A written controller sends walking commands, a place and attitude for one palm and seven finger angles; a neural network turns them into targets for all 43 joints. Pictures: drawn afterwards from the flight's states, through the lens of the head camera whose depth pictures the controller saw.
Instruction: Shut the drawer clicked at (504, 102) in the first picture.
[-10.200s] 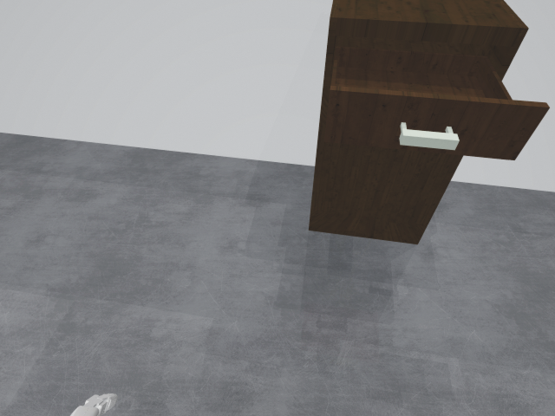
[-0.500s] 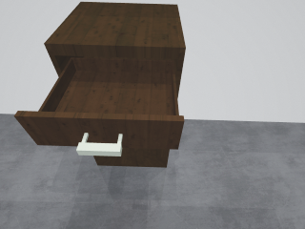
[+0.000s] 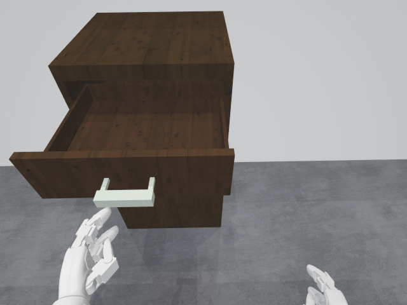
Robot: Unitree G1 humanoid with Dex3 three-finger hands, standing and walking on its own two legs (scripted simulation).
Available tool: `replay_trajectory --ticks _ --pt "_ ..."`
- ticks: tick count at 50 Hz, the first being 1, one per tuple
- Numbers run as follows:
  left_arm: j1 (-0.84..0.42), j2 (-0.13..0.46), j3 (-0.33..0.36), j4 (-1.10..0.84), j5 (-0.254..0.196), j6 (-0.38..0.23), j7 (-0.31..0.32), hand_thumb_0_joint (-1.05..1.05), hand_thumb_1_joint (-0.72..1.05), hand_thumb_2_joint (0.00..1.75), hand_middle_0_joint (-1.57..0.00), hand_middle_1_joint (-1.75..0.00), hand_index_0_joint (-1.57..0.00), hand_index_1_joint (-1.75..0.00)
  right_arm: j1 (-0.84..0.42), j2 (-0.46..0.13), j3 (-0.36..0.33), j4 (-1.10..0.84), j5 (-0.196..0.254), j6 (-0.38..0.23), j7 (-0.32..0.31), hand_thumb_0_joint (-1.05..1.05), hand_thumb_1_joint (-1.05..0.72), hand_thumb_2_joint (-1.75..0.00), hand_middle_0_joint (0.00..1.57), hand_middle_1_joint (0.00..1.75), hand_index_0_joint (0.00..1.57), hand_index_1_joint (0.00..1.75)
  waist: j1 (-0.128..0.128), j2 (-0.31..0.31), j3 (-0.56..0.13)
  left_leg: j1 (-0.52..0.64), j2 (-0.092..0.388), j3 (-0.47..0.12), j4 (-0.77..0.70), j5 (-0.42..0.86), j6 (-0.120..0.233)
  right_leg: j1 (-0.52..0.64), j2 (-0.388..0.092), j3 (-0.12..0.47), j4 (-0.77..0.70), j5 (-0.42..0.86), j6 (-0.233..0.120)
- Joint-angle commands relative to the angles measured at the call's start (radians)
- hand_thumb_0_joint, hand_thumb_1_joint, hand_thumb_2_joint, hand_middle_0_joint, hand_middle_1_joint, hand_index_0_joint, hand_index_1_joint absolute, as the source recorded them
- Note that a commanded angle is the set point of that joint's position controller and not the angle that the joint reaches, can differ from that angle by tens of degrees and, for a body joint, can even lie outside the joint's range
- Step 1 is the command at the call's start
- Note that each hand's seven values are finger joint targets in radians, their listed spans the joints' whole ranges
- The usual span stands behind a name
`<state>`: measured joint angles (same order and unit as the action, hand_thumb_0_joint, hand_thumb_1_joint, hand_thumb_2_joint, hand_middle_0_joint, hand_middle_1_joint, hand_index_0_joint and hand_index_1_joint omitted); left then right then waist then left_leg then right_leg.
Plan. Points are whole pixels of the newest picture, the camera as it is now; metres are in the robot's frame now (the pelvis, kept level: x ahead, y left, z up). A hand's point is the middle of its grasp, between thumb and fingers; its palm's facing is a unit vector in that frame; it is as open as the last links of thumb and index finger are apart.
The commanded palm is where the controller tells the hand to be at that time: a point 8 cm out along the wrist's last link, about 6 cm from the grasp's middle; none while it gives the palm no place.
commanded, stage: raise the hand and make a fist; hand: left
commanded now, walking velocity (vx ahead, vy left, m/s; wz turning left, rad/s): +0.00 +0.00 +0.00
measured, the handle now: (127, 190) +0.34 +0.17 +0.05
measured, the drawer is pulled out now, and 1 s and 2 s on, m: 0.29 0.29 0.29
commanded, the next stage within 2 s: bring the fist close to the handle in 1.64 s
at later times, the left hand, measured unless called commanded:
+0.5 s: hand (120, 276) +0.18 +0.15 +0.04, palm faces -0.01 -1.00 -0.04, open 4.2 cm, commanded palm +0.12 +0.22 +0.05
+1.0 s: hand (93, 276) +0.15 +0.16 +0.12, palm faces +0.03 -1.00 -0.02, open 3.1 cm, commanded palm +0.11 +0.20 +0.12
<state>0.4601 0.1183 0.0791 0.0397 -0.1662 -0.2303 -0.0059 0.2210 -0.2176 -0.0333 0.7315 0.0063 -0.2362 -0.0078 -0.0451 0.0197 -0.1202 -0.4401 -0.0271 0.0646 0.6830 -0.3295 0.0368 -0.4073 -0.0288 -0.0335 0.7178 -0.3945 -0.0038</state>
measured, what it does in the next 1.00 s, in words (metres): stands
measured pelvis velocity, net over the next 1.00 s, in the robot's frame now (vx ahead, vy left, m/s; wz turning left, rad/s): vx -0.01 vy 0.01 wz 0.04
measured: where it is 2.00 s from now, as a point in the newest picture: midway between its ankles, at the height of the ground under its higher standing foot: outside the picture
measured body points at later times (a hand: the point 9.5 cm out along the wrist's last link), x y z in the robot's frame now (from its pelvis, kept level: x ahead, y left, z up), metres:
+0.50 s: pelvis -0.02 -0.04 -0.03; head +0.00 -0.06 +0.42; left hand +0.17 +0.20 +0.04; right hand +0.15 -0.27 -0.11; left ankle +0.01 +0.09 -0.72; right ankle -0.02 -0.11 -0.72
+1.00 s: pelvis -0.01 +0.01 -0.01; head -0.02 +0.00 +0.44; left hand +0.15 +0.21 +0.12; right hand +0.22 -0.18 -0.05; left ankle +0.01 +0.10 -0.72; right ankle -0.02 -0.11 -0.72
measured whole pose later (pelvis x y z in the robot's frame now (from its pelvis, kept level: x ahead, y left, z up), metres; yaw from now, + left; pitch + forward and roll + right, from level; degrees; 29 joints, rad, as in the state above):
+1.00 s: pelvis -0.01 +0.01 -0.01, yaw +2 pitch +4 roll -2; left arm 0.65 0.16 0.02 -0.50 -0.21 -0.18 -0.16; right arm 0.20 -0.20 0.04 0.50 0.05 -0.27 -0.01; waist 0.03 0.05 -0.12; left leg -0.51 -0.02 0.02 0.84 -0.40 0.05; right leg -0.42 -0.02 -0.08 0.80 -0.44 0.00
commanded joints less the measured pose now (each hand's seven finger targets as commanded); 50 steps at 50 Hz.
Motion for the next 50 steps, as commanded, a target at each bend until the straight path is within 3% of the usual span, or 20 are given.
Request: replay_trajectory --ticks 1,4,6,10,13,15,17,20,23,25,28,30,32,34,37,40,41,45,46,50 --pt "0.322 0.072 0.058 -0.008 -0.050 -0.304 -0.220 0.00 0.90 0.90 -0.48 -0.60 -0.48 -0.60 -0.148 -0.141 -0.072 -0.251 0.007 -0.021 0.025 0.00 -0.90 -0.90 0.20 0.30 0.20 0.30 0.097 -0.206 0.044 -0.188 0.021 -0.041 0.092 0.137 -0.054 -0.161 0.033 -0.057 0.066 0.206 -0.025" --pt "0.133 0.216 0.151 -0.336 -0.054 -0.450 -0.236 0.00 0.90 0.90 -0.54 -0.67 -0.54 -0.67 -0.146 -0.114 -0.065 -0.321 -0.002 -0.038 0.023 0.00 -0.90 -0.90 0.20 0.30 0.20 0.30 0.103 0.150 -0.188 -0.135 0.020 -0.030 0.181 0.120 -0.030 -0.216 0.036 -0.005 0.150 0.112 -0.040" --pt "0.037 0.234 0.155 -0.509 -0.074 -0.474 -0.195 0.00 0.90 0.90 -0.58 -0.71 -0.58 -0.71 -0.118 -0.109 -0.056 -0.338 -0.004 -0.040 0.011 0.00 -0.90 -0.90 0.20 0.30 0.20 0.30 0.072 0.212 -0.241 -0.109 0.027 -0.052 0.207 0.066 -0.019 -0.254 0.042 0.014 0.145 0.024 -0.039" --pt "-0.119 0.207 0.110 -0.511 -0.117 -0.467 -0.198 0.00 0.90 0.90 -0.66 -0.80 -0.66 -0.80 -0.077 -0.120 -0.035 -0.323 0.025 -0.050 -0.030 0.00 -0.90 -0.90 0.20 0.30 0.20 0.30 -0.036 0.062 -0.113 -0.213 0.024 -0.076 0.295 -0.102 -0.002 -0.341 0.024 0.120 0.016 -0.235 -0.019" --pt "-0.095 0.193 0.034 -0.362 -0.136 -0.374 -0.293 0.00 0.90 0.90 -0.72 -0.86 -0.72 -0.86 -0.082 -0.145 -0.021 -0.321 0.046 -0.064 -0.055 0.00 -0.90 -0.90 0.20 0.30 0.20 0.30 -0.049 -0.044 -0.002 -0.269 0.028 -0.076 0.307 -0.152 0.003 -0.321 0.000 0.196 -0.093 -0.380 0.003" --pt "-0.086 0.241 0.047 -0.260 -0.131 -0.252 -0.349 0.00 0.90 0.90 -0.76 -0.91 -0.76 -0.91 -0.088 -0.159 -0.011 -0.328 0.058 -0.056 -0.067 0.00 -0.90 -0.90 0.20 0.30 0.20 0.30 -0.037 -0.069 0.011 -0.285 0.029 -0.082 0.289 -0.142 0.009 -0.277 -0.010 0.221 -0.121 -0.374 0.022" --pt "-0.059 0.319 0.141 -0.241 -0.137 -0.131 -0.373 0.00 0.90 0.90 -0.80 -0.95 -0.80 -0.95 -0.096 -0.156 -0.009 -0.345 0.066 -0.041 -0.082 0.00 -0.90 -0.90 0.20 0.30 0.20 0.30 0.012 -0.063 -0.045 -0.271 0.028 -0.086 0.250 -0.108 0.009 -0.174 -0.036 0.233 -0.122 -0.281 0.032" --pt "0.036 0.346 0.275 -0.258 -0.170 -0.012 -0.319 0.00 0.90 0.90 -0.86 -1.01 -0.86 -1.01 -0.128 -0.119 -0.004 -0.361 0.061 -0.016 -0.088 0.00 -0.90 -0.90 0.20 0.30 0.20 0.30 0.085 -0.089 -0.108 -0.234 0.024 -0.097 0.199 -0.039 -0.004 -0.043 -0.055 0.219 -0.113 -0.114 0.053" --pt "0.099 0.281 0.324 -0.384 -0.212 -0.029 -0.223 0.00 0.90 0.90 -0.92 -1.08 -0.92 -1.08 -0.123 -0.081 -0.004 -0.355 0.055 -0.007 -0.078 0.00 -0.90 -0.90 0.20 0.30 0.20 0.30 0.109 -0.088 -0.122 -0.179 0.025 -0.099 0.148 0.061 -0.018 0.038 -0.049 0.158 -0.074 0.152 0.055" --pt "0.170 0.289 0.346 -0.414 -0.194 -0.080 -0.183 0.00 0.90 0.90 -0.96 -1.12 -0.96 -1.12 -0.119 -0.079 -0.012 -0.339 0.050 -0.012 -0.069 0.00 -0.90 -0.90 0.20 0.30 0.20 0.30 0.120 -0.104 -0.130 -0.159 0.029 -0.093 0.138 0.123 -0.019 0.069 -0.039 0.139 -0.038 0.325 0.067" --pt "0.232 0.224 0.239 -0.452 -0.146 -0.153 -0.208 0.00 0.90 0.90 -1.02 -1.19 -1.02 -1.19 -0.081 -0.085 -0.025 -0.327 0.048 -0.037 -0.045 0.00 -0.90 -0.90 0.20 0.30 0.20 0.30 0.088 -0.028 -0.112 -0.109 0.022 -0.072 0.124 0.185 -0.013 0.041 -0.034 0.106 -0.012 0.505 0.079" --pt "0.255 0.174 0.162 -0.434 -0.143 -0.170 -0.251 0.00 0.90 0.90 -1.06 -1.23 -1.06 -1.23 -0.082 -0.101 -0.027 -0.322 0.049 -0.058 -0.039 0.00 -0.90 -0.90 0.20 0.30 0.20 0.30 0.056 -0.087 -0.066 -0.098 0.025 -0.082 0.131 0.184 -0.005 -0.002 -0.029 0.104 -0.032 0.498 0.095" --pt "0.221 0.147 0.095 -0.457 -0.160 -0.171 -0.303 0.00 0.90 0.90 -1.10 -1.27 -1.10 -1.27 -0.054 -0.119 -0.029 -0.330 0.060 -0.085 -0.041 0.00 -0.90 -0.90 0.20 0.30 0.20 0.30 0.035 -0.083 -0.062 -0.070 0.022 -0.087 0.116 0.160 -0.002 -0.038 -0.015 0.085 -0.050 0.407 0.078" --pt "0.203 0.167 0.091 -0.505 -0.171 -0.169 -0.321 0.00 0.90 0.90 -1.14 -1.32 -1.14 -1.32 -0.047 -0.130 -0.030 -0.335 0.062 -0.117 -0.050 0.00 -0.90 -0.90 0.20 0.30 0.20 0.30 0.035 -0.079 -0.085 -0.039 0.023 -0.094 0.098 0.145 0.002 -0.050 -0.001 0.061 -0.061 0.303 0.048" --pt "0.162 0.206 0.103 -0.627 -0.139 -0.183 -0.270 0.00 0.90 0.90 -1.20 -1.38 -1.20 -1.38 -0.040 -0.128 -0.026 -0.330 0.051 -0.132 -0.052 0.00 -0.90 -0.90 0.20 0.30 0.20 0.30 0.048 -0.007 -0.113 0.028 0.024 -0.095 0.063 0.164 0.009 -0.063 0.024 0.011 -0.042 0.209 0.006" --pt "0.199 0.228 0.138 -0.694 -0.093 -0.181 -0.181 0.00 0.90 0.90 -1.26 -1.45 -1.26 -1.45 -0.057 -0.115 -0.024 -0.328 0.045 -0.124 -0.042 0.00 -0.90 -0.90 0.20 0.30 0.20 0.30 0.075 0.009 -0.127 0.062 0.037 -0.101 0.033 0.192 0.006 -0.062 0.039 -0.045 -0.008 0.187 -0.013" --pt "0.231 0.152 0.067 -0.713 -0.089 -0.170 -0.170 0.00 0.90 0.90 -1.28 -1.47 -1.28 -1.47 -0.054 -0.106 -0.016 -0.344 0.044 -0.120 -0.034 0.00 -0.90 -0.90 0.20 0.30 0.20 0.30 0.075 0.048 -0.122 0.077 0.036 -0.101 0.025 0.199 0.003 -0.071 0.041 -0.057 0.001 0.183 -0.015" --pt "0.235 0.113 0.009 -0.699 -0.072 -0.068 -0.145 0.00 0.90 0.90 -1.36 -1.56 -1.36 -1.56 -0.093 -0.112 0.000 -0.364 0.052 -0.097 -0.016 0.00 -0.90 -0.90 0.20 0.30 0.20 0.30 0.068 0.038 -0.048 0.068 0.059 -0.129 -0.007 0.167 -0.007 -0.076 0.042 -0.076 -0.014 0.139 -0.013" --pt "0.244 0.074 -0.050 -0.702 -0.063 -0.029 -0.151 0.00 0.90 0.90 -1.38 -1.58 -1.38 -1.58 -0.085 -0.113 0.008 -0.378 0.052 -0.087 -0.012 0.00 -0.90 -0.90 0.20 0.30 0.20 0.30 0.062 0.034 -0.016 0.058 0.060 -0.133 -0.023 0.133 -0.009 -0.086 0.044 -0.081 -0.018 0.120 -0.012" --pt "0.199 0.104 -0.089 -0.778 -0.021 0.094 -0.138 0.00 0.90 0.90 -1.40 -1.60 -1.40 -1.60 -0.109 -0.116 0.026 -0.411 0.055 -0.055 -0.013 0.00 -0.90 -0.90 0.20 0.30 0.20 0.30 0.063 -0.001 0.044 0.041 0.066 -0.155 -0.069 0.042 -0.008 -0.067 0.041 -0.078 -0.040 0.065 -0.014"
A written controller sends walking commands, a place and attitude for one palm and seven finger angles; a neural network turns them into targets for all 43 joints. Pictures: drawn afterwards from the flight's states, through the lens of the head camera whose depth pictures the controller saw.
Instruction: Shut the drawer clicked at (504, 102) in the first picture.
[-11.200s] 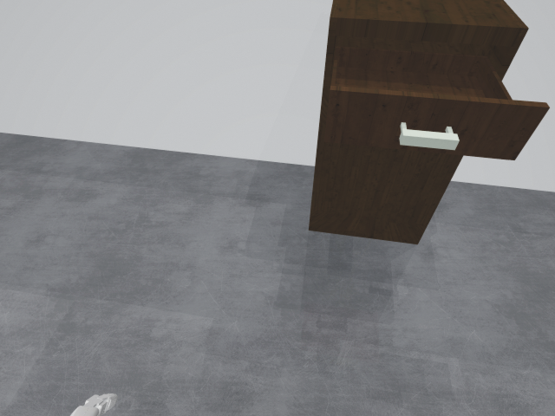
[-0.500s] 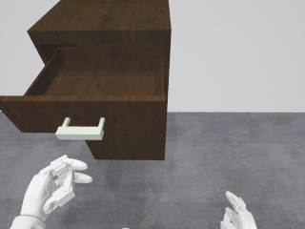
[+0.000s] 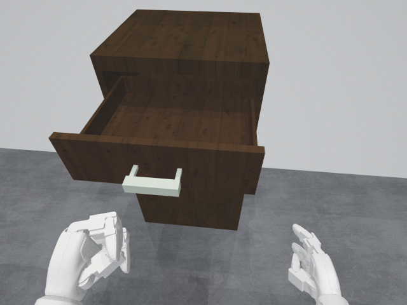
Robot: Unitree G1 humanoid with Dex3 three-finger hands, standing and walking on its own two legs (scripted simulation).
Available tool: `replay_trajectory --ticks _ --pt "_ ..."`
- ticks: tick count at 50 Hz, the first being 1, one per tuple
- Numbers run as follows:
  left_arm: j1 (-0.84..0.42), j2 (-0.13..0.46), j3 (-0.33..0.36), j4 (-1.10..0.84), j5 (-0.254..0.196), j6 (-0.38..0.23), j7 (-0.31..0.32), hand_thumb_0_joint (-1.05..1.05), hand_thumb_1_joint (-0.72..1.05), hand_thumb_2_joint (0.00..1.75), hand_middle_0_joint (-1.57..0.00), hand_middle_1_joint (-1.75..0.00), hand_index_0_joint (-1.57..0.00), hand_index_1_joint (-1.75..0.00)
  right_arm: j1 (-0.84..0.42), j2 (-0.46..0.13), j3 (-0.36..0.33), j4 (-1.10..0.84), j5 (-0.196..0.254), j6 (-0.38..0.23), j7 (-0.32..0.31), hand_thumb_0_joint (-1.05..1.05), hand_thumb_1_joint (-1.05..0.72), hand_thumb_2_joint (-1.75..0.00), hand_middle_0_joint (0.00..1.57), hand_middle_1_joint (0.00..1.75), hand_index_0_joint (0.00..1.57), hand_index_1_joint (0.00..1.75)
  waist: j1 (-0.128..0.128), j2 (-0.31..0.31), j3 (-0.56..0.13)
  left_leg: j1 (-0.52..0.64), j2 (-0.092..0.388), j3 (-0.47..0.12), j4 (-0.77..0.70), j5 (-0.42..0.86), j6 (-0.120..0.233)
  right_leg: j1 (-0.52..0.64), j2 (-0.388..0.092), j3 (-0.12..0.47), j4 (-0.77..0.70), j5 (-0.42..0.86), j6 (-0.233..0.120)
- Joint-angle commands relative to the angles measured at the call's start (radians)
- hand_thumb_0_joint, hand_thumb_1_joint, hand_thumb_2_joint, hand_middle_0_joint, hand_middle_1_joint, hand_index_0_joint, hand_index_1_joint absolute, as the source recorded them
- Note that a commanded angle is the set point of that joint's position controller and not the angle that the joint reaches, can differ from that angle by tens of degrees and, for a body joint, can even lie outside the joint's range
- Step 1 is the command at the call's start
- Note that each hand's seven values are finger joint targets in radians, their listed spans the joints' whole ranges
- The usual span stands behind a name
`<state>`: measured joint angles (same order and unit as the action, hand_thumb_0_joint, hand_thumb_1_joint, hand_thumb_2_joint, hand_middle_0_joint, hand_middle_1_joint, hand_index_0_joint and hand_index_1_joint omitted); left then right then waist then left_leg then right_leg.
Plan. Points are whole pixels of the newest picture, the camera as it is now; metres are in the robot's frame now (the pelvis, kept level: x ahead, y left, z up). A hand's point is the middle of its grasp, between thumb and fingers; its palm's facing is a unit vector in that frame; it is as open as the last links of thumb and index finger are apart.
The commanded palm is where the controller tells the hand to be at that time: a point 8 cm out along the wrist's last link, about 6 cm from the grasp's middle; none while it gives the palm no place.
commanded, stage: raise the hand and make a fist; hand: left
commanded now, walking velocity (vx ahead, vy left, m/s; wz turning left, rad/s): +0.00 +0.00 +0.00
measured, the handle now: (154, 178) +0.36 +0.14 +0.07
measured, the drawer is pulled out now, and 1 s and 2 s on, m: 0.29 0.29 0.29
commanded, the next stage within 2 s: bring the fist close to the handle in 0.64 s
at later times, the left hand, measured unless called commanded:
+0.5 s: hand (144, 249) +0.17 +0.10 +0.14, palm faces -0.03 -1.00 -0.09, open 3.3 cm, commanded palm +0.13 +0.16 +0.17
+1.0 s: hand (137, 236) +0.19 +0.12 +0.13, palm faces +0.05 -1.00 -0.08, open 3.3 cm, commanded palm +0.16 +0.17 +0.14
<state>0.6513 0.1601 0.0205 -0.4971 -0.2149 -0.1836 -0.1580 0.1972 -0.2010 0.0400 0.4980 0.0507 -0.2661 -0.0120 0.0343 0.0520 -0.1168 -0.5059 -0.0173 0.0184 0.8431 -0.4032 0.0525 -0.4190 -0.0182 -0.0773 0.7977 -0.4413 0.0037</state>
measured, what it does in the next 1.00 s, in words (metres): shifts its weight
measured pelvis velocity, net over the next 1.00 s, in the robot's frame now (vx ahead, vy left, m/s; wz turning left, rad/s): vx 0.02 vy -0.06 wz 0.02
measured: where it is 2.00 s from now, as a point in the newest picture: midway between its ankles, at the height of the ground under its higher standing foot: outside the picture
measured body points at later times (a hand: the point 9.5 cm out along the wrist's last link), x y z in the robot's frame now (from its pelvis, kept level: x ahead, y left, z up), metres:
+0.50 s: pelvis +0.00 -0.02 +0.01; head -0.02 -0.04 +0.46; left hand +0.17 +0.16 +0.15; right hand +0.18 -0.23 -0.05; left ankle +0.02 +0.08 -0.70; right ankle -0.02 -0.12 -0.70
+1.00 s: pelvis +0.02 -0.06 +0.01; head +0.01 -0.09 +0.46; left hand +0.19 +0.18 +0.14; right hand +0.22 -0.28 -0.05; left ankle +0.02 +0.08 -0.70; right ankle -0.02 -0.12 -0.70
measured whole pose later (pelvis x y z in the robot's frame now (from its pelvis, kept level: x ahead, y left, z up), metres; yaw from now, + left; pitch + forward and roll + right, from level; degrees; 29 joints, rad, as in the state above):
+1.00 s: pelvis +0.02 -0.06 +0.01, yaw +1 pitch +2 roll +0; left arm 0.55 0.21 0.18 -0.35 -0.29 -0.10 -0.24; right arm 0.24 -0.27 0.03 0.59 0.06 -0.30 -0.06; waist 0.04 0.06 -0.09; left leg -0.38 0.02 -0.02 0.70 -0.36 -0.02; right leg -0.31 0.03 -0.11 0.69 -0.43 -0.06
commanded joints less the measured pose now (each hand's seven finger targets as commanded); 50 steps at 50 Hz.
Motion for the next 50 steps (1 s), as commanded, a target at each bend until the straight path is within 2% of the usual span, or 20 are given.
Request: replay_trajectory --ticks 1,5,8,11,13,14,16,19,20,23,25,28,33,38,39,40,43,46,48,50 --pt "-0.014 0.057 -0.048 -0.276 0.040 0.066 0.020 0.00 0.90 0.90 -1.40 -1.60 -1.40 -1.60 -0.072 -0.132 -0.042 -0.188 0.009 -0.015 -0.008 0.00 -0.90 -0.90 0.20 0.30 0.20 0.30 -0.020 -0.019 0.036 0.117 0.057 -0.108 -0.240 0.109 -0.024 -0.054 0.031 -0.034 -0.120 0.107 -0.022" --pt "-0.061 0.107 -0.002 -0.412 0.053 0.089 0.078 0.00 0.90 0.90 -1.40 -1.60 -1.40 -1.60 -0.081 -0.120 -0.025 -0.216 0.002 -0.004 -0.005 0.00 -0.90 -0.90 0.20 0.30 0.20 0.30 0.002 0.016 -0.013 0.157 0.062 -0.123 -0.254 0.123 -0.035 -0.031 0.033 -0.039 -0.105 0.103 -0.027" --pt "-0.058 0.061 -0.030 -0.447 0.047 0.087 0.102 0.00 0.90 0.90 -1.40 -1.60 -1.40 -1.60 -0.070 -0.113 -0.017 -0.219 0.004 -0.004 0.005 0.00 -0.90 -0.90 0.20 0.30 0.20 0.30 -0.001 0.029 -0.019 0.177 0.072 -0.127 -0.258 0.152 -0.049 -0.034 0.033 -0.044 -0.101 0.108 -0.027" --pt "-0.082 0.036 -0.064 -0.431 0.042 0.112 0.104 0.00 0.90 0.90 -1.40 -1.60 -1.40 -1.60 -0.072 -0.121 -0.015 -0.209 0.008 -0.009 0.011 0.00 -0.90 -0.90 0.20 0.30 0.20 0.30 -0.015 0.000 0.004 0.165 0.069 -0.124 -0.263 0.115 -0.046 -0.031 0.031 -0.043 -0.119 0.104 -0.024" --pt "-0.064 0.031 -0.075 -0.390 0.044 0.146 0.095 0.00 0.90 0.90 -1.40 -1.60 -1.40 -1.60 -0.076 -0.130 -0.017 -0.206 0.012 -0.003 0.008 0.00 -0.90 -0.90 0.20 0.30 0.20 0.30 -0.013 -0.011 0.031 0.148 0.065 -0.118 -0.270 0.075 -0.042 -0.028 0.029 -0.037 -0.132 0.087 -0.023" --pt "-0.059 0.036 -0.072 -0.364 0.046 0.164 0.092 0.00 0.90 0.90 -1.40 -1.60 -1.40 -1.60 -0.072 -0.133 -0.018 -0.204 0.013 0.003 0.006 0.00 -0.90 -0.90 0.20 0.30 0.20 0.30 -0.014 -0.045 0.048 0.133 0.065 -0.119 -0.277 0.059 -0.042 -0.023 0.028 -0.038 -0.138 0.080 -0.022" --pt "-0.012 0.025 -0.085 -0.348 0.057 0.198 0.082 0.00 0.90 0.90 -1.40 -1.60 -1.40 -1.60 -0.078 -0.132 -0.021 -0.210 0.017 0.018 0.004 0.00 -0.90 -0.90 0.20 0.30 0.20 0.30 -0.006 -0.048 0.050 0.135 0.056 -0.104 -0.284 0.067 -0.039 -0.003 0.027 -0.036 -0.151 0.088 -0.024" --pt "-0.049 0.075 -0.041 -0.393 0.064 0.219 0.092 0.00 0.90 0.90 -1.40 -1.60 -1.40 -1.60 -0.086 -0.131 -0.022 -0.227 0.015 0.035 -0.004 0.00 -0.90 -0.90 0.20 0.30 0.20 0.30 0.002 -0.050 0.020 0.148 0.045 -0.082 -0.271 0.086 -0.029 0.011 0.023 -0.027 -0.162 0.089 -0.022" --pt "-0.061 0.105 -0.002 -0.400 0.064 0.212 0.107 0.00 0.90 0.90 -1.40 -1.60 -1.40 -1.60 -0.089 -0.128 -0.023 -0.226 0.013 0.034 -0.008 0.00 -0.90 -0.90 0.20 0.30 0.20 0.30 0.004 -0.070 0.017 0.145 0.043 -0.084 -0.271 0.080 -0.028 0.014 0.025 -0.029 -0.166 0.082 -0.021" --pt "-0.056 0.109 0.048 -0.413 0.042 0.165 0.130 0.00 0.90 0.90 -1.40 -1.60 -1.40 -1.60 -0.077 -0.117 -0.023 -0.220 0.009 0.022 -0.014 0.00 -0.90 -0.90 0.20 0.30 0.20 0.30 0.008 -0.065 -0.008 0.164 0.039 -0.064 -0.247 0.116 -0.024 0.013 0.026 -0.023 -0.177 0.093 -0.021" --pt "-0.069 0.138 0.096 -0.423 0.019 0.117 0.135 0.00 0.90 0.90 -1.40 -1.60 -1.40 -1.60 -0.071 -0.119 -0.027 -0.199 0.010 0.002 -0.015 0.00 -0.90 -0.90 0.20 0.30 0.20 0.30 0.010 -0.029 -0.027 0.176 0.038 -0.057 -0.231 0.141 -0.025 0.021 0.028 -0.014 -0.185 0.115 -0.023" --pt "-0.025 0.104 0.081 -0.372 -0.018 0.079 0.100 0.00 0.90 0.90 -1.40 -1.60 -1.40 -1.60 -0.064 -0.123 -0.029 -0.176 0.012 -0.028 -0.014 0.00 -0.90 -0.90 0.20 0.30 0.20 0.30 -0.002 -0.021 -0.017 0.177 0.032 -0.041 -0.206 0.172 -0.022 0.023 0.022 -0.004 -0.197 0.179 -0.018" --pt "-0.034 0.151 0.127 -0.254 -0.045 0.097 0.014 0.00 0.90 0.90 -1.40 -1.60 -1.40 -1.60 -0.069 -0.136 -0.037 -0.148 0.019 -0.049 -0.036 0.00 -0.90 -0.90 0.20 0.30 0.20 0.30 -0.008 -0.098 0.033 0.142 0.018 -0.026 -0.180 0.172 -0.016 0.049 -0.003 0.077 -0.270 0.227 0.004" --pt "-0.080 0.199 0.214 -0.211 -0.070 0.096 -0.020 0.00 0.90 0.90 -1.40 -1.60 -1.40 -1.60 -0.078 -0.127 -0.034 -0.125 0.022 -0.065 -0.057 0.00 -0.90 -0.90 0.20 0.30 0.20 0.30 0.001 -0.103 0.034 0.153 0.012 -0.029 -0.175 0.190 -0.017 0.074 -0.021 0.118 -0.302 0.285 0.024" --pt "-0.106 0.199 0.221 -0.193 -0.077 0.085 -0.024 0.00 0.90 0.90 -1.40 -1.60 -1.40 -1.60 -0.072 -0.129 -0.034 -0.117 0.020 -0.069 -0.061 0.00 -0.90 -0.90 0.20 0.30 0.20 0.30 -0.006 -0.135 0.034 0.156 0.012 -0.031 -0.171 0.196 -0.016 0.073 -0.023 0.122 -0.305 0.310 0.032" --pt "-0.121 0.213 0.252 -0.171 -0.084 0.072 -0.024 0.00 0.90 0.90 -1.40 -1.60 -1.40 -1.60 -0.077 -0.130 -0.036 -0.099 0.019 -0.073 -0.063 0.00 -0.90 -0.90 0.20 0.30 0.20 0.30 -0.004 -0.109 0.036 0.163 0.012 -0.032 -0.166 0.203 -0.018 0.075 -0.024 0.129 -0.310 0.330 0.034" --pt "-0.146 0.175 0.233 -0.118 -0.100 0.032 -0.048 0.00 0.90 0.90 -1.40 -1.60 -1.40 -1.60 -0.060 -0.135 -0.036 -0.086 0.016 -0.086 -0.060 0.00 -0.90 -0.90 0.20 0.30 0.20 0.30 -0.012 -0.091 0.007 0.174 0.008 -0.031 -0.167 0.234 -0.021 0.097 -0.030 0.122 -0.285 0.431 0.044" --pt "-0.171 0.173 0.220 -0.080 -0.099 0.007 -0.072 0.00 0.90 0.90 -1.40 -1.60 -1.40 -1.60 -0.051 -0.144 -0.040 -0.072 0.013 -0.100 -0.054 0.00 -0.90 -0.90 0.20 0.30 0.20 0.30 -0.019 -0.064 -0.029 0.185 0.005 -0.031 -0.164 0.262 -0.021 0.114 -0.035 0.120 -0.267 0.506 0.049" --pt "-0.150 0.182 0.224 -0.050 -0.093 -0.003 -0.090 0.00 0.90 0.90 -1.40 -1.60 -1.40 -1.60 -0.051 -0.147 -0.046 -0.071 0.012 -0.103 -0.052 0.00 -0.90 -0.90 0.20 0.30 0.20 0.30 -0.016 -0.089 -0.052 0.180 0.004 -0.031 -0.161 0.283 -0.019 0.133 -0.040 0.123 -0.255 0.571 0.057" --pt "-0.148 0.172 0.212 -0.017 -0.084 -0.012 -0.100 0.00 0.90 0.90 -1.40 -1.60 -1.40 -1.60 -0.059 -0.149 -0.048 -0.066 0.010 -0.099 -0.047 0.00 -0.90 -0.90 0.20 0.30 0.20 0.30 -0.017 -0.103 -0.037 0.169 0.004 -0.030 -0.158 0.294 -0.018 0.137 -0.042 0.123 -0.249 0.606 0.062"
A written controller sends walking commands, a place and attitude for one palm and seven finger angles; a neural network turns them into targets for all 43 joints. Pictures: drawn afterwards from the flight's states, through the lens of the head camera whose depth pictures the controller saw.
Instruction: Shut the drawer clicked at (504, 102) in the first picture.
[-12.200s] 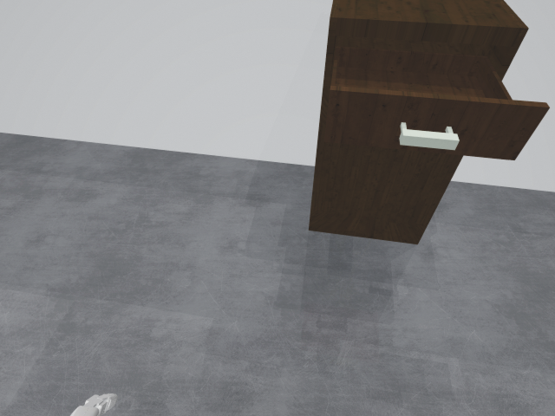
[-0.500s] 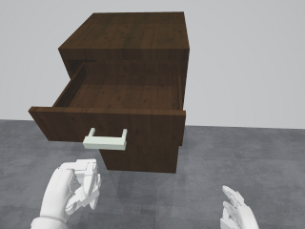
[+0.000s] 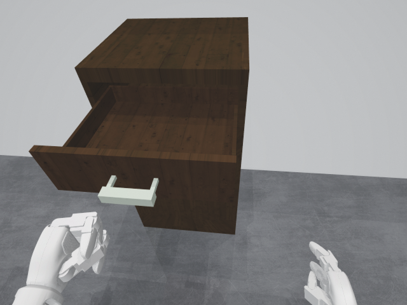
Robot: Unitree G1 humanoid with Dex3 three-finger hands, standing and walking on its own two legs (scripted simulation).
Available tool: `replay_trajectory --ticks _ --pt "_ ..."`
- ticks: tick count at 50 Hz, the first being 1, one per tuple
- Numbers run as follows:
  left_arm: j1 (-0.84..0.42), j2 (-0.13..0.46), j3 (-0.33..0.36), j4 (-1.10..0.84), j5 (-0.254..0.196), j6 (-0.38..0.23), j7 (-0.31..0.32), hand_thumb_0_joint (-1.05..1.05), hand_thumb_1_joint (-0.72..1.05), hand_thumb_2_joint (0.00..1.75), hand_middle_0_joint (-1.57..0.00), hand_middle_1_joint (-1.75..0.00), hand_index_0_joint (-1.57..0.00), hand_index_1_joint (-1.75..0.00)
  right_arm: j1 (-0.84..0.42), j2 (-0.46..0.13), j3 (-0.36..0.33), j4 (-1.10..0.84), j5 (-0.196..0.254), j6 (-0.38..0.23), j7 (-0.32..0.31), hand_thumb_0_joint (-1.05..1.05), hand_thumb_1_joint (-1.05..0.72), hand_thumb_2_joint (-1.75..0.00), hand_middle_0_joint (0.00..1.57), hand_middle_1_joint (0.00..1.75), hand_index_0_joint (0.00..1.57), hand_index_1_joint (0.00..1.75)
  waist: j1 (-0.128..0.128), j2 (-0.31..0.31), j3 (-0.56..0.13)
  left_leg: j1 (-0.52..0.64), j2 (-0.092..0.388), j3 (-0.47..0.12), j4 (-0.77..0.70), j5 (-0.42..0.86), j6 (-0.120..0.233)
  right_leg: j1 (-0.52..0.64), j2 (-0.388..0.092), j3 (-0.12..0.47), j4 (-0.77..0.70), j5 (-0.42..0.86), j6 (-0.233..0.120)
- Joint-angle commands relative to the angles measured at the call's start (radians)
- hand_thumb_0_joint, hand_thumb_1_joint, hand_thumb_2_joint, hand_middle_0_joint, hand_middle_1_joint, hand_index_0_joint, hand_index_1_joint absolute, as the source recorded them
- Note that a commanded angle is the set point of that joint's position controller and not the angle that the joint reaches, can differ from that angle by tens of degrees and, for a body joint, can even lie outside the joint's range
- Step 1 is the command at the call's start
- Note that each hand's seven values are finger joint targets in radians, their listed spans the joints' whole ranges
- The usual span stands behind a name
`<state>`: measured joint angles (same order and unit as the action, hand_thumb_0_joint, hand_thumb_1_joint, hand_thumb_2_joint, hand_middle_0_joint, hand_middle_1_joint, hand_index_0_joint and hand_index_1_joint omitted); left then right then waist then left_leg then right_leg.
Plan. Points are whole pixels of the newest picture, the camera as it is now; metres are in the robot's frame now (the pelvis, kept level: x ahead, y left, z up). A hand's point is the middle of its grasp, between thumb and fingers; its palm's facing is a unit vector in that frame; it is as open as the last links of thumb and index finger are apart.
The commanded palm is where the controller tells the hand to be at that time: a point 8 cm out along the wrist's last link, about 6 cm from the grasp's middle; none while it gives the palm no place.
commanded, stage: bring the fist close to the handle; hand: left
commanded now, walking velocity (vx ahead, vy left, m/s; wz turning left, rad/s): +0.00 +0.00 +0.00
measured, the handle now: (130, 188) +0.34 +0.20 +0.05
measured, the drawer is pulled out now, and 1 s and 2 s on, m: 0.29 0.29 0.26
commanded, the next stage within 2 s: push the drawer shut in 1.14 s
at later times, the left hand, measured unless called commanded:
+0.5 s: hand (124, 246) +0.21 +0.16 +0.07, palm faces -0.07 -1.00 -0.03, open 3.3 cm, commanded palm +0.19 +0.22 +0.07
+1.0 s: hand (132, 233) +0.24 +0.16 +0.05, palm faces -0.02 -1.00 -0.05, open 3.3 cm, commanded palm +0.21 +0.21 +0.05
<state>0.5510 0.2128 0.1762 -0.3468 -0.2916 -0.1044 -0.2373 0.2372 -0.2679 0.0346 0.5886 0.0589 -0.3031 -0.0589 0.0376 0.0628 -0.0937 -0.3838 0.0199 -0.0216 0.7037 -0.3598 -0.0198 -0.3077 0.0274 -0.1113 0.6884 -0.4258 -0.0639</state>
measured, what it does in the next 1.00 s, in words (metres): stands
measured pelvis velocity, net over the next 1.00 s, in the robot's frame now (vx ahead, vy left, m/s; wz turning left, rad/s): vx -0.02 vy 0.04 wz -0.03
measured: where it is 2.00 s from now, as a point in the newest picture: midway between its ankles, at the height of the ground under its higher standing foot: outside the picture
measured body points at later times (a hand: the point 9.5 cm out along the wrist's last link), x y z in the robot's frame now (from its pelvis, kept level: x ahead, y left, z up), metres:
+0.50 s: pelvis -0.02 +0.04 -0.01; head +0.01 +0.02 +0.44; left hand +0.20 +0.22 +0.07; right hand +0.15 -0.20 -0.09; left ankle +0.00 +0.14 -0.72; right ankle -0.04 -0.07 -0.72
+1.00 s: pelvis -0.02 +0.04 -0.03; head +0.02 +0.02 +0.42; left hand +0.23 +0.22 +0.06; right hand +0.14 -0.20 -0.11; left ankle +0.00 +0.14 -0.72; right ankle -0.04 -0.07 -0.72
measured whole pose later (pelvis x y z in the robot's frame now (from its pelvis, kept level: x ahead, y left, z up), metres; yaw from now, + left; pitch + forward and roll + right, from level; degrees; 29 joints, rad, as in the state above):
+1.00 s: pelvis -0.02 +0.04 -0.03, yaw -2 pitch +9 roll +0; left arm 0.31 0.16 0.01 -0.10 -0.16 -0.27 -0.03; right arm 0.25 -0.25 0.03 0.51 0.02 -0.12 0.00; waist -0.02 0.05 -0.10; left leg -0.64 0.00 0.03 0.91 -0.43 0.02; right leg -0.58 0.00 -0.07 0.90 -0.48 -0.03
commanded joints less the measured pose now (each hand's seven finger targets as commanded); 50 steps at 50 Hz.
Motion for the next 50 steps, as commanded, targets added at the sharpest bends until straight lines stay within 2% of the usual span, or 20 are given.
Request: replay_trajectory --ticks 1,6,10,11,16,20,23,27,28,30,31,34,35,36,40,42,44,45,49,50 --pt "-0.043 0.110 0.044 -0.168 -0.003 -0.097 -0.024 0.00 0.90 0.90 -1.40 -1.60 -1.40 -1.60 -0.091 -0.080 -0.046 -0.159 0.000 -0.059 0.002 0.00 -0.90 -0.90 0.20 0.30 0.20 0.30 -0.020 -0.115 -0.069 0.049 -0.035 0.014 -0.024 0.260 0.055 0.025 -0.085 0.145 -0.130 0.601 0.124" --pt "-0.090 0.102 0.039 -0.148 0.004 -0.125 0.008 0.00 0.90 0.90 -1.40 -1.60 -1.40 -1.60 -0.097 -0.079 -0.050 -0.159 -0.009 -0.047 0.004 0.00 -0.90 -0.90 0.20 0.30 0.20 0.30 -0.023 -0.112 -0.035 0.036 -0.035 0.013 -0.037 0.221 0.054 -0.033 -0.065 0.115 -0.127 0.432 0.096" --pt "-0.087 0.107 0.043 -0.149 0.023 -0.167 0.044 0.00 0.90 0.90 -1.40 -1.60 -1.40 -1.60 -0.101 -0.077 -0.057 -0.164 -0.013 -0.034 0.011 0.00 -0.90 -0.90 0.20 0.30 0.20 0.30 -0.016 -0.073 -0.075 0.044 -0.035 0.019 -0.035 0.233 0.055 -0.045 -0.048 0.087 -0.095 0.387 0.076" --pt "-0.080 0.068 0.001 -0.150 0.029 -0.173 0.047 0.00 0.90 0.90 -1.40 -1.60 -1.40 -1.60 -0.091 -0.074 -0.055 -0.172 -0.014 -0.032 0.014 0.00 -0.90 -0.90 0.20 0.30 0.20 0.30 -0.023 -0.060 -0.081 0.052 -0.034 0.021 -0.034 0.239 0.056 -0.061 -0.044 0.076 -0.085 0.376 0.072" --pt "-0.148 0.018 -0.097 -0.110 0.050 -0.190 0.060 0.00 0.90 0.90 -1.40 -1.60 -1.40 -1.60 -0.082 -0.087 -0.054 -0.180 -0.018 -0.022 0.020 0.00 -0.90 -0.90 0.20 0.30 0.20 0.30 -0.054 -0.060 -0.051 0.019 -0.025 0.001 -0.024 0.171 0.054 -0.146 -0.028 0.054 -0.058 0.245 0.061" --pt "-0.186 0.035 -0.104 -0.091 0.082 -0.193 0.096 0.00 0.90 0.90 -1.40 -1.60 -1.40 -1.60 -0.080 -0.095 -0.054 -0.194 -0.023 -0.004 0.023 0.00 -0.90 -0.90 0.20 0.30 0.20 0.30 -0.052 -0.064 -0.076 -0.005 -0.021 -0.015 -0.020 0.133 0.050 -0.177 -0.023 0.043 -0.024 0.176 0.054" --pt "-0.221 0.017 -0.123 -0.071 0.103 -0.194 0.135 0.00 0.90 0.90 -1.40 -1.60 -1.40 -1.60 -0.072 -0.091 -0.051 -0.212 -0.027 0.017 0.028 0.00 -0.90 -0.90 0.20 0.30 0.20 0.30 -0.053 -0.076 -0.097 -0.017 -0.018 -0.021 -0.009 0.131 0.047 -0.201 -0.020 0.035 0.009 0.165 0.051" --pt "-0.256 0.035 -0.091 -0.038 0.116 -0.205 0.180 0.00 0.90 0.90 -1.40 -1.60 -1.40 -1.60 -0.065 -0.090 -0.052 -0.219 -0.035 0.047 0.037 0.00 -0.90 -0.90 0.20 0.30 0.20 0.30 -0.045 -0.076 -0.138 -0.041 -0.018 -0.016 0.012 0.139 0.043 -0.202 -0.018 0.038 0.037 0.171 0.046" --pt "-0.257 0.027 -0.095 -0.035 0.117 -0.210 0.183 0.00 0.90 0.90 -1.40 -1.60 -1.40 -1.60 -0.070 -0.089 -0.052 -0.221 -0.035 0.053 0.039 0.00 -0.90 -0.90 0.20 0.30 0.20 0.30 -0.041 -0.054 -0.151 -0.039 -0.017 -0.013 0.018 0.157 0.040 -0.201 -0.017 0.038 0.048 0.188 0.043" --pt "-0.277 0.013 -0.119 -0.018 0.127 -0.217 0.190 0.00 0.90 0.90 -1.40 -1.60 -1.40 -1.60 -0.065 -0.090 -0.052 -0.220 -0.036 0.064 0.043 0.00 -0.90 -0.90 0.20 0.30 0.20 0.30 -0.054 -0.061 -0.151 -0.046 -0.012 -0.018 0.028 0.161 0.040 -0.220 -0.016 0.035 0.057 0.185 0.043" --pt "-0.289 -0.023 -0.159 -0.008 0.130 -0.219 0.186 0.00 0.90 0.90 -1.40 -1.60 -1.40 -1.60 -0.061 -0.089 -0.050 -0.221 -0.037 0.070 0.046 0.00 -0.90 -0.90 0.20 0.30 0.20 0.30 -0.057 -0.040 -0.154 -0.045 -0.012 -0.020 0.033 0.171 0.037 -0.232 -0.015 0.032 0.068 0.189 0.042" --pt "-0.316 -0.024 -0.171 0.017 0.127 -0.222 0.178 0.00 0.90 0.90 -1.40 -1.60 -1.40 -1.60 -0.057 -0.095 -0.054 -0.226 -0.038 0.081 0.051 0.00 -0.90 -0.90 0.20 0.30 0.20 0.30 -0.064 -0.039 -0.158 -0.067 -0.011 -0.021 0.053 0.162 0.036 -0.251 -0.016 0.036 0.081 0.190 0.043" --pt "-0.323 0.009 -0.143 0.048 0.138 -0.224 0.185 0.00 0.90 0.90 -1.40 -1.60 -1.40 -1.60 -0.050 -0.101 -0.055 -0.218 -0.037 0.089 0.049 0.00 -0.90 -0.90 0.20 0.30 0.20 0.30 -0.069 -0.067 -0.145 -0.084 -0.009 -0.023 0.056 0.149 0.038 -0.255 -0.015 0.038 0.078 0.178 0.042" --pt "-0.361 -0.025 -0.182 0.050 0.142 -0.228 0.183 0.00 0.90 0.90 -1.40 -1.60 -1.40 -1.60 -0.056 -0.098 -0.054 -0.219 -0.039 0.094 0.050 0.00 -0.90 -0.90 0.20 0.30 0.20 0.30 -0.075 -0.052 -0.141 -0.086 -0.012 -0.023 0.062 0.145 0.039 -0.273 -0.015 0.037 0.088 0.176 0.042" --pt "-0.349 0.042 -0.114 0.016 0.142 -0.246 0.202 0.00 0.90 0.90 -1.40 -1.60 -1.40 -1.60 -0.051 -0.098 -0.060 -0.234 -0.041 0.109 0.050 0.00 -0.90 -0.90 0.20 0.30 0.20 0.30 -0.045 -0.042 -0.217 -0.076 -0.012 -0.018 0.067 0.175 0.040 -0.228 -0.015 0.048 0.097 0.201 0.037" --pt "-0.346 0.047 -0.099 -0.005 0.132 -0.250 0.211 0.00 0.90 0.90 -1.40 -1.60 -1.40 -1.60 -0.048 -0.091 -0.059 -0.242 -0.038 0.118 0.050 0.00 -0.90 -0.90 0.20 0.30 0.20 0.30 -0.044 -0.056 -0.246 -0.068 -0.011 -0.011 0.069 0.195 0.040 -0.209 -0.015 0.049 0.097 0.228 0.039" --pt "-0.370 0.022 -0.124 -0.013 0.128 -0.252 0.215 0.00 0.90 0.90 -1.40 -1.60 -1.40 -1.60 -0.054 -0.086 -0.057 -0.242 -0.037 0.123 0.050 0.00 -0.90 -0.90 0.20 0.30 0.20 0.30 -0.054 -0.037 -0.232 -0.062 -0.010 -0.008 0.073 0.207 0.039 -0.217 -0.015 0.049 0.099 0.243 0.041" --pt "-0.343 0.036 -0.109 0.010 0.132 -0.249 0.220 0.00 0.90 0.90 -1.40 -1.60 -1.40 -1.60 -0.047 -0.091 -0.056 -0.237 -0.037 0.127 0.051 0.00 -0.90 -0.90 0.20 0.30 0.20 0.30 -0.052 -0.046 -0.211 -0.077 -0.009 -0.009 0.070 0.202 0.040 -0.214 -0.013 0.050 0.092 0.238 0.039" --pt "-0.325 -0.019 -0.168 0.053 0.124 -0.229 0.195 0.00 0.90 0.90 -1.40 -1.60 -1.40 -1.60 -0.051 -0.093 -0.056 -0.244 -0.032 0.137 0.054 0.00 -0.90 -0.90 0.20 0.30 0.20 0.30 -0.070 -0.074 -0.164 -0.100 -0.013 -0.005 0.072 0.166 0.042 -0.230 -0.014 0.052 0.079 0.233 0.046" --pt "-0.291 0.000 -0.149 0.073 0.130 -0.222 0.193 0.00 0.90 0.90 -1.40 -1.60 -1.40 -1.60 -0.048 -0.098 -0.058 -0.244 -0.030 0.140 0.052 0.00 -0.90 -0.90 0.20 0.30 0.20 0.30 -0.066 -0.084 -0.147 -0.111 -0.010 -0.006 0.070 0.164 0.043 -0.228 -0.014 0.051 0.074 0.226 0.045"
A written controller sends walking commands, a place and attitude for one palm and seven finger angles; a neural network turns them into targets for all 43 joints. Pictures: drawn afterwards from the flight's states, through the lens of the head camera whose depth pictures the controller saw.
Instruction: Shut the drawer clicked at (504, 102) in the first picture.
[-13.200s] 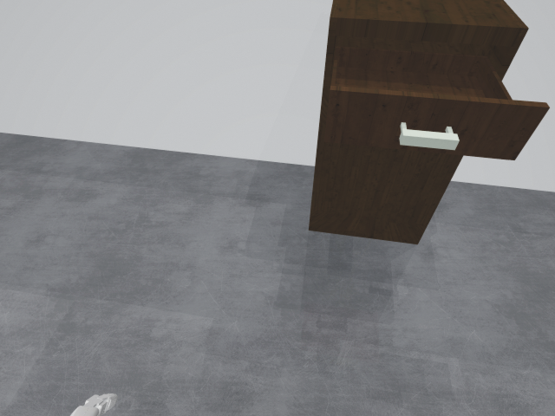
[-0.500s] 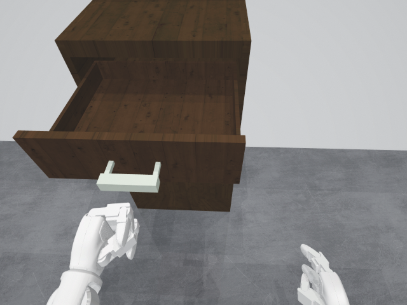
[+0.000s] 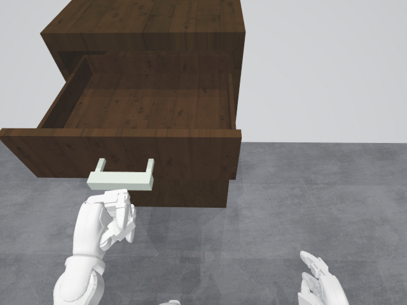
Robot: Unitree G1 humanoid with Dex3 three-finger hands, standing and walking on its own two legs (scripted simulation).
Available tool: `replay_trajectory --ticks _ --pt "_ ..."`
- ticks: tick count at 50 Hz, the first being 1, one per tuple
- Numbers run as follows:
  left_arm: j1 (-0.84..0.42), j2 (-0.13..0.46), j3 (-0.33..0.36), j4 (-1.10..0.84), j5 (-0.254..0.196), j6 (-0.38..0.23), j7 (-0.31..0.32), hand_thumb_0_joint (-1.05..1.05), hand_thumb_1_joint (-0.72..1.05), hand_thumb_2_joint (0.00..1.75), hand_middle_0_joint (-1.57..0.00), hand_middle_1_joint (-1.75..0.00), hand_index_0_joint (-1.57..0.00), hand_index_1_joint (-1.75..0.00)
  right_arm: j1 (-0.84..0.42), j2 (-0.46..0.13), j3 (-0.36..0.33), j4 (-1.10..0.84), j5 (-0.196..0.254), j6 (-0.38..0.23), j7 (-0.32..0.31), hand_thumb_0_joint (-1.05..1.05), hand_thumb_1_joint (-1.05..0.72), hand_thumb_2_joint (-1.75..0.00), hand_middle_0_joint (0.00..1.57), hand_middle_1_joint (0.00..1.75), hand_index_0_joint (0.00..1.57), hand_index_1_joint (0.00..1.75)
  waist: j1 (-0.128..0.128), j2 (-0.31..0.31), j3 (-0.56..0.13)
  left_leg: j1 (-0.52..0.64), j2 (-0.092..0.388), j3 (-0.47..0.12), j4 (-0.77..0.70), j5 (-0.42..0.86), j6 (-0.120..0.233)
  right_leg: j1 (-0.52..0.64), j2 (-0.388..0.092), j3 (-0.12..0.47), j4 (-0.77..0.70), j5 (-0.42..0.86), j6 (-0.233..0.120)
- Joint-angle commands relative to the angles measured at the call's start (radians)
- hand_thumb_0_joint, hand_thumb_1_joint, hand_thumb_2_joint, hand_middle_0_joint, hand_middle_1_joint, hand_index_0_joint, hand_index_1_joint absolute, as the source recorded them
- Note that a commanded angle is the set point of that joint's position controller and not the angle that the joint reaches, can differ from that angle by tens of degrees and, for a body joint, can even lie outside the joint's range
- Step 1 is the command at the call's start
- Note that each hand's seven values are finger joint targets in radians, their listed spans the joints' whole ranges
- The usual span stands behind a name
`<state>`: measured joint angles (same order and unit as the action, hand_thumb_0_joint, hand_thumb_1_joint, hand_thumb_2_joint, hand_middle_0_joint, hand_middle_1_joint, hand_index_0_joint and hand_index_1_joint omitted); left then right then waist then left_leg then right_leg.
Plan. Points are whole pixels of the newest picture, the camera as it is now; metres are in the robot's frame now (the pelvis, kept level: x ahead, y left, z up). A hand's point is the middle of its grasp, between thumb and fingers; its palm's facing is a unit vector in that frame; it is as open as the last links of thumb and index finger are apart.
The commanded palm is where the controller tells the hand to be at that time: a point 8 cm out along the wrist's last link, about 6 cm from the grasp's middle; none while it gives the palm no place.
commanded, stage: bring the fist close to the handle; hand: left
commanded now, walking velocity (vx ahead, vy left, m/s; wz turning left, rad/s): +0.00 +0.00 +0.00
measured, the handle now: (123, 171) +0.35 +0.17 +0.08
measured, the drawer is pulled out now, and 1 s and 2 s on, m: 0.29 0.26 0.12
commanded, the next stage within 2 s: push the drawer shut in 0.14 s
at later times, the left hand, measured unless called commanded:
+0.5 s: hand (138, 214) +0.27 +0.13 +0.07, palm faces -0.03 -1.00 -0.05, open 3.3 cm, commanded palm +0.25 +0.19 +0.08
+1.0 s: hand (138, 192) +0.31 +0.14 +0.07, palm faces -0.01 -1.00 -0.06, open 3.1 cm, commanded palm +0.31 +0.19 +0.08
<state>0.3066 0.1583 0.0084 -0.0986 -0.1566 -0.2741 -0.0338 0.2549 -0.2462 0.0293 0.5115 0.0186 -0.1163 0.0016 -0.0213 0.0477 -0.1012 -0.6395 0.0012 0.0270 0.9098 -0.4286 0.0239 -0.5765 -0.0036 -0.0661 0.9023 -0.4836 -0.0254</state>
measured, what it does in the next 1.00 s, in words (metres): stands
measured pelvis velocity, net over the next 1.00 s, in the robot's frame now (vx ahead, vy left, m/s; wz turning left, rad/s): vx -0.02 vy -0.01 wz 0.01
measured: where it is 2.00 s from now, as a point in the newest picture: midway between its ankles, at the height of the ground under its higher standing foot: outside the picture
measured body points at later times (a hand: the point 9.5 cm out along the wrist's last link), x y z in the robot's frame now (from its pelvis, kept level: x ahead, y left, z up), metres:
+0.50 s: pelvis +0.00 -0.02 +0.00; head +0.04 -0.04 +0.45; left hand +0.26 +0.18 +0.07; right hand +0.17 -0.26 -0.09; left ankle +0.02 +0.10 -0.69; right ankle -0.02 -0.10 -0.69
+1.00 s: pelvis -0.02 -0.01 +0.00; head +0.03 -0.02 +0.45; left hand +0.31 +0.19 +0.07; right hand +0.14 -0.25 -0.10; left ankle +0.02 +0.10 -0.69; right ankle -0.02 -0.10 -0.69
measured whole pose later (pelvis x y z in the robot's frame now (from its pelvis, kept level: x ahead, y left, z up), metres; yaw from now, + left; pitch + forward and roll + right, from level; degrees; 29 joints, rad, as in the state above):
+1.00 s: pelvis -0.02 -0.01 +0.00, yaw +1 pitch +9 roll +0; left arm -0.12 0.21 0.08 0.36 -0.19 -0.31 -0.10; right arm 0.22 -0.26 0.03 0.62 0.04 -0.10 -0.03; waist -0.03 0.04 -0.06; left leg -0.65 0.00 0.01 0.87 -0.38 0.01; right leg -0.58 0.00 -0.08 0.87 -0.44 -0.04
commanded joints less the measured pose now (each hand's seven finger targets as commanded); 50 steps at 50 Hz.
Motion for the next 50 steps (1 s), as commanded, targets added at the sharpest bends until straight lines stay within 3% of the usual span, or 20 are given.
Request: replay_trajectory --ticks 1,5,6,10,11,12,16,20,23,25,28,30,31,35,39,41,42,45,49,50 --pt "-0.064 0.029 -0.010 -0.177 -0.009 -0.048 -0.019 0.00 0.90 0.90 -1.40 -1.60 -1.40 -1.60 -0.066 -0.119 -0.051 -0.170 0.010 -0.044 -0.009 0.00 -0.90 -0.90 0.20 0.30 0.20 0.30 -0.014 -0.075 -0.144 0.145 0.004 -0.051 -0.134 0.222 0.001 0.043 0.015 0.009 -0.143 0.288 0.010" --pt "-0.105 0.113 0.067 -0.204 -0.008 -0.056 -0.018 0.00 0.90 0.90 -1.40 -1.60 -1.40 -1.60 -0.064 -0.123 -0.053 -0.167 0.008 -0.037 -0.018 0.00 -0.90 -0.90 0.20 0.30 0.20 0.30 -0.008 -0.071 -0.160 0.139 -0.001 -0.044 -0.126 0.211 0.005 0.060 0.012 0.026 -0.152 0.286 0.011" --pt "-0.122 0.098 0.056 -0.213 -0.011 -0.063 -0.017 0.00 0.90 0.90 -1.40 -1.60 -1.40 -1.60 -0.068 -0.116 -0.051 -0.167 0.007 -0.037 -0.018 0.00 -0.90 -0.90 0.20 0.30 0.20 0.30 -0.009 -0.066 -0.171 0.149 -0.004 -0.042 -0.125 0.214 0.007 0.062 0.011 0.029 -0.152 0.293 0.011" --pt "-0.120 0.154 0.136 -0.223 -0.029 -0.100 -0.005 0.00 0.90 0.90 -1.40 -1.60 -1.40 -1.60 -0.069 -0.111 -0.051 -0.152 0.005 -0.039 -0.021 0.00 -0.90 -0.90 0.20 0.30 0.20 0.30 0.001 -0.060 -0.191 0.142 -0.005 -0.032 -0.115 0.227 0.007 0.094 0.009 0.047 -0.161 0.318 0.013" --pt "-0.102 0.123 0.117 -0.215 -0.037 -0.105 -0.013 0.00 0.90 0.90 -1.40 -1.60 -1.40 -1.60 -0.074 -0.105 -0.051 -0.152 0.006 -0.041 -0.020 0.00 -0.90 -0.90 0.20 0.30 0.20 0.30 0.002 -0.045 -0.193 0.144 -0.007 -0.028 -0.115 0.232 0.005 0.098 0.008 0.048 -0.160 0.331 0.014" --pt "-0.088 0.143 0.139 -0.210 -0.043 -0.108 -0.019 0.00 0.90 0.90 -1.40 -1.60 -1.40 -1.60 -0.068 -0.108 -0.053 -0.150 0.007 -0.041 -0.019 0.00 -0.90 -0.90 0.20 0.30 0.20 0.30 0.003 -0.041 -0.205 0.140 -0.007 -0.026 -0.110 0.242 0.004 0.108 0.005 0.052 -0.159 0.354 0.016" --pt "-0.166 0.097 0.073 -0.127 -0.047 -0.092 -0.065 0.00 0.90 0.90 -1.40 -1.60 -1.40 -1.60 -0.068 -0.119 -0.051 -0.128 0.013 -0.043 -0.021 0.00 -0.90 -0.90 0.20 0.30 0.20 0.30 -0.034 -0.056 -0.146 0.124 -0.008 -0.031 -0.100 0.224 0.007 0.068 0.002 0.058 -0.171 0.354 0.023" --pt "-0.214 0.114 0.079 -0.088 -0.057 -0.071 -0.096 0.00 0.90 0.90 -1.40 -1.60 -1.40 -1.60 -0.067 -0.131 -0.054 -0.122 0.016 -0.046 -0.029 0.00 -0.90 -0.90 0.20 0.30 0.20 0.30 -0.034 -0.066 -0.157 0.128 -0.010 -0.036 -0.100 0.222 0.010 0.077 -0.004 0.069 -0.186 0.354 0.026" --pt "-0.279 0.159 0.138 -0.065 -0.064 -0.071 -0.089 0.00 0.90 0.90 -1.40 -1.60 -1.40 -1.60 -0.072 -0.130 -0.056 -0.118 0.016 -0.042 -0.036 0.00 -0.90 -0.90 0.20 0.30 0.20 0.30 -0.024 -0.104 -0.185 0.125 -0.011 -0.033 -0.107 0.226 0.009 0.106 -0.008 0.079 -0.187 0.368 0.031" --pt "-0.332 0.190 0.173 -0.068 -0.060 -0.084 -0.068 0.00 0.90 0.90 -1.40 -1.60 -1.40 -1.60 -0.076 -0.128 -0.054 -0.107 0.012 -0.041 -0.036 0.00 -0.90 -0.90 0.20 0.30 0.20 0.30 -0.016 -0.079 -0.194 0.128 -0.011 -0.033 -0.112 0.230 0.009 0.115 -0.008 0.079 -0.185 0.360 0.027" --pt "-0.379 0.155 0.158 -0.044 -0.059 -0.098 -0.053 0.00 0.90 0.90 -1.40 -1.60 -1.40 -1.60 -0.079 -0.117 -0.054 -0.102 0.012 -0.039 -0.031 0.00 -0.90 -0.90 0.20 0.30 0.20 0.30 -0.012 -0.062 -0.226 0.155 -0.011 -0.026 -0.121 0.261 0.008 0.123 -0.003 0.068 -0.171 0.395 0.024" --pt "-0.409 0.191 0.191 -0.014 -0.055 -0.106 -0.040 0.00 0.90 0.90 -1.40 -1.60 -1.40 -1.60 -0.074 -0.123 -0.055 -0.082 0.011 -0.036 -0.032 0.00 -0.90 -0.90 0.20 0.30 0.20 0.30 -0.016 -0.056 -0.217 0.153 -0.009 -0.029 -0.119 0.267 0.007 0.121 -0.002 0.069 -0.173 0.399 0.022" --pt "-0.421 0.147 0.147 -0.005 -0.054 -0.107 -0.044 0.00 0.90 0.90 -1.40 -1.60 -1.40 -1.60 -0.079 -0.118 -0.053 -0.084 0.013 -0.036 -0.030 0.00 -0.90 -0.90 0.20 0.30 0.20 0.30 -0.022 -0.034 -0.215 0.160 -0.011 -0.026 -0.121 0.259 0.006 0.110 -0.002 0.067 -0.173 0.389 0.022" --pt "-0.552 0.195 0.170 0.056 -0.052 -0.114 -0.047 0.00 0.90 0.90 -1.40 -1.60 -1.40 -1.60 -0.077 -0.131 -0.054 -0.055 0.015 -0.033 -0.036 0.00 -0.90 -0.90 0.20 0.30 0.20 0.30 -0.044 -0.066 -0.193 0.138 -0.007 -0.033 -0.120 0.201 0.009 0.086 -0.003 0.084 -0.197 0.309 0.026" --pt "-0.639 0.161 0.134 0.083 -0.059 -0.118 -0.060 0.00 0.90 0.90 -1.40 -1.60 -1.40 -1.60 -0.078 -0.129 -0.055 -0.045 0.019 -0.039 -0.039 0.00 -0.90 -0.90 0.20 0.30 0.20 0.30 -0.045 -0.029 -0.242 0.179 -0.008 -0.038 -0.130 0.203 0.007 0.079 0.000 0.073 -0.190 0.302 0.021" --pt "-0.657 0.153 0.126 0.125 -0.057 -0.111 -0.055 0.00 0.90 0.90 -1.40 -1.60 -1.40 -1.60 -0.073 -0.131 -0.053 -0.039 0.020 -0.034 -0.040 0.00 -0.90 -0.90 0.20 0.30 0.20 0.30 -0.050 -0.048 -0.226 0.177 -0.007 -0.042 -0.136 0.189 0.009 0.068 0.002 0.069 -0.198 0.280 0.021" --pt "-0.697 0.180 0.147 0.141 -0.058 -0.110 -0.053 0.00 0.90 0.90 -1.40 -1.60 -1.40 -1.60 -0.069 -0.136 -0.054 -0.033 0.020 -0.032 -0.042 0.00 -0.90 -0.90 0.20 0.30 0.20 0.30 -0.051 -0.058 -0.228 0.171 -0.006 -0.043 -0.138 0.184 0.008 0.069 0.002 0.070 -0.198 0.274 0.021" --pt "-0.772 0.170 0.128 0.183 -0.051 -0.113 -0.047 0.00 0.90 0.90 -1.40 -1.60 -1.40 -1.60 -0.066 -0.139 -0.053 -0.023 0.022 -0.031 -0.044 0.00 -0.90 -0.90 0.20 0.30 0.20 0.30 -0.064 -0.074 -0.221 0.174 -0.002 -0.052 -0.146 0.155 0.010 0.042 0.007 0.062 -0.200 0.228 0.021" --pt "-0.848 0.166 0.128 0.233 -0.049 -0.119 -0.035 0.00 0.90 0.90 -1.40 -1.60 -1.40 -1.60 -0.062 -0.138 -0.052 -0.019 0.022 -0.030 -0.043 0.00 -0.90 -0.90 0.20 0.30 0.20 0.30 -0.054 -0.038 -0.238 0.189 -0.004 -0.055 -0.159 0.136 0.004 0.037 0.008 0.058 -0.200 0.203 0.015" --pt "-0.846 0.186 0.142 0.264 -0.041 -0.117 -0.028 0.00 0.90 0.90 -1.40 -1.60 -1.40 -1.60 -0.054 -0.143 -0.052 -0.014 0.020 -0.025 -0.042 0.00 -0.90 -0.90 0.20 0.30 0.20 0.30 -0.059 -0.070 -0.229 0.175 -0.002 -0.056 -0.159 0.125 0.009 0.034 0.010 0.060 -0.206 0.186 0.019"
